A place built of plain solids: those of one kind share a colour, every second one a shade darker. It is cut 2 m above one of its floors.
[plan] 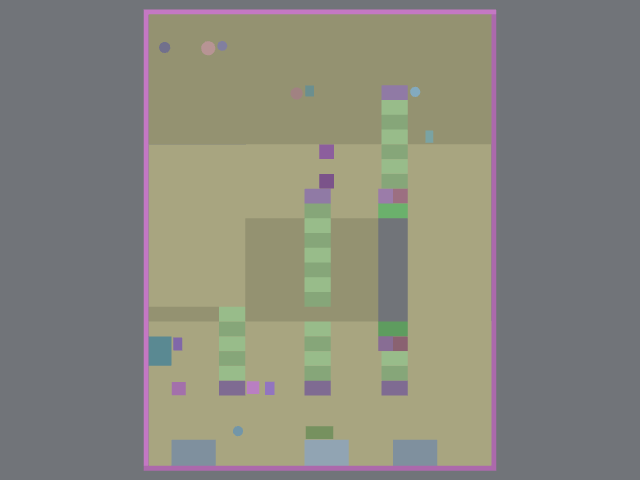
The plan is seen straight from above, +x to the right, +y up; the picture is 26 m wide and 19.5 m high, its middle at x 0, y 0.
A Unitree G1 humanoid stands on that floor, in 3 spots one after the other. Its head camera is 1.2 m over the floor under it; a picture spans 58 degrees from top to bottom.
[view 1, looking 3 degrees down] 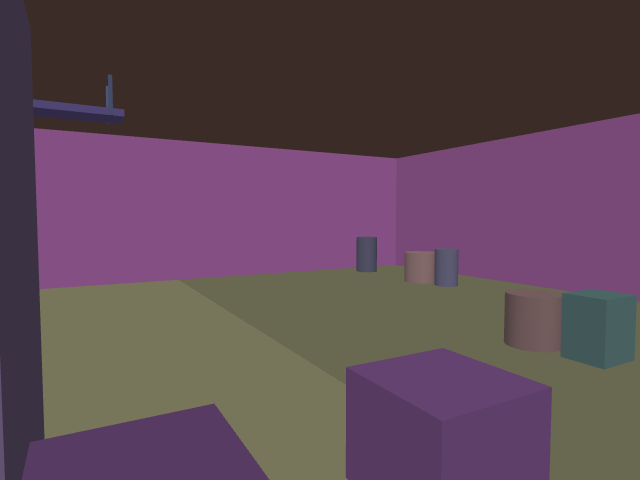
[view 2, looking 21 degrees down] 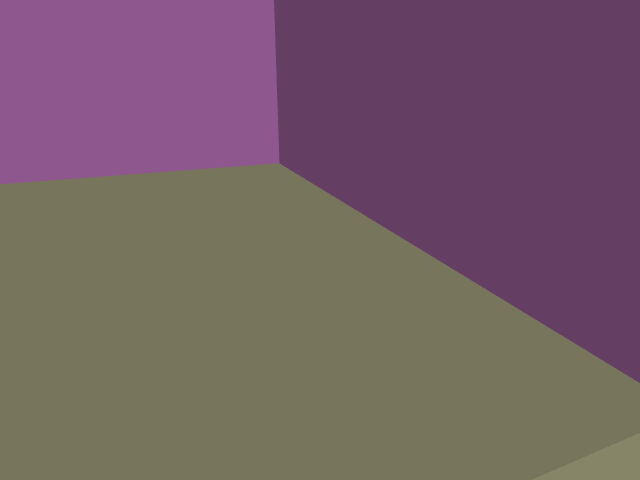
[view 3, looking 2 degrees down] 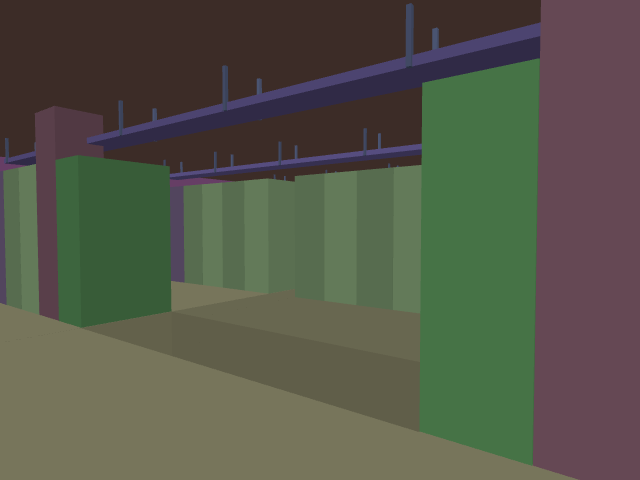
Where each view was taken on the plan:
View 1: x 1.60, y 2.25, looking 151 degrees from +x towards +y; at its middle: wall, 9.81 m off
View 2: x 5.18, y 3.20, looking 68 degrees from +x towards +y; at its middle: floor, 3.35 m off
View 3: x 5.89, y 1.91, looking -143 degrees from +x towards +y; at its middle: rack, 6.83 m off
